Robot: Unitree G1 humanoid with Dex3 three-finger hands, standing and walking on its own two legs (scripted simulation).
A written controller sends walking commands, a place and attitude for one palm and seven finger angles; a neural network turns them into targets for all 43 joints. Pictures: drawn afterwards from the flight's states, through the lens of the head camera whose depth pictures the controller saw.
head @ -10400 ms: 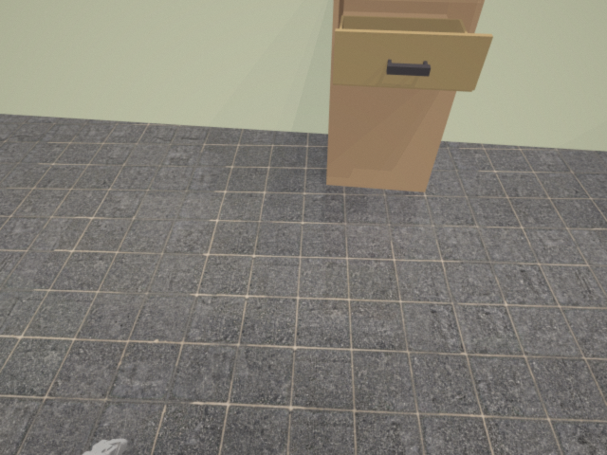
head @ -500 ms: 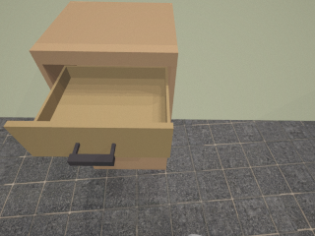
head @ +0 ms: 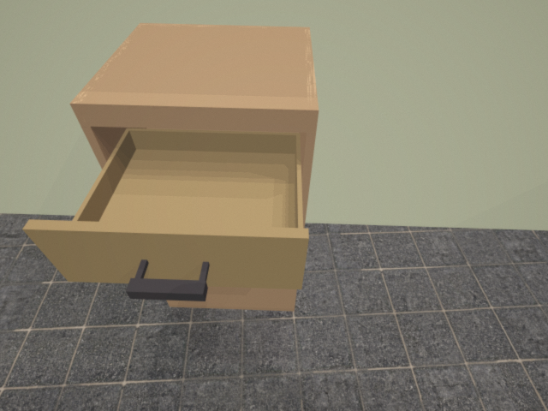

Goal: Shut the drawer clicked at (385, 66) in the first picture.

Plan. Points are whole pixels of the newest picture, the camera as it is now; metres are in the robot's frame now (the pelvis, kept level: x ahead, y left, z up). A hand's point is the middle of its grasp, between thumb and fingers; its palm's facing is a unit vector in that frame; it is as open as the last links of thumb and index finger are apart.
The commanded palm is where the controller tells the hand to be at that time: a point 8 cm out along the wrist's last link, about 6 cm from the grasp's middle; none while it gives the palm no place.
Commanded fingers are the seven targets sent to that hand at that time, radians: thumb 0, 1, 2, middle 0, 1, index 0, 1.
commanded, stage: come to a stop and stand still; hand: left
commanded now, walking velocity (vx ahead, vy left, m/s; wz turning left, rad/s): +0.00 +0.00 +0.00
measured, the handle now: (171, 278) +0.32 +0.19 -0.01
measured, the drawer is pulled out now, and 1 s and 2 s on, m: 0.27 0.27 0.27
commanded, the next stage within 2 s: look again from close up in 0.36 s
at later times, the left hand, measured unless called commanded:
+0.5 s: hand out of the picture +0.00 +0.18 -0.17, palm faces +0.03 -0.98 -0.18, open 7.4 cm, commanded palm none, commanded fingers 0.00 0.90 0.90 -0.20 -0.30 -0.20 -0.30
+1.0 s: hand out of the picture +0.03 +0.17 -0.17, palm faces +0.02 -0.98 -0.19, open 7.3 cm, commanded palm none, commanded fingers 0.00 0.90 0.90 -0.20 -0.30 -0.20 -0.30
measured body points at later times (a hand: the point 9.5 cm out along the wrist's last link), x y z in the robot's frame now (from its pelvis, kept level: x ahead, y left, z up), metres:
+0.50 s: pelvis +0.01 +0.02 +0.01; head +0.01 +0.01 +0.46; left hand +0.00 +0.23 -0.15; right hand +0.00 -0.20 -0.16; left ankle +0.00 +0.10 -0.73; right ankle +0.05 -0.12 -0.73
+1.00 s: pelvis +0.03 +0.01 +0.01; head +0.03 +0.00 +0.46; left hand +0.03 +0.22 -0.15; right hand +0.02 -0.21 -0.16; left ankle +0.00 +0.10 -0.73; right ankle +0.05 -0.12 -0.73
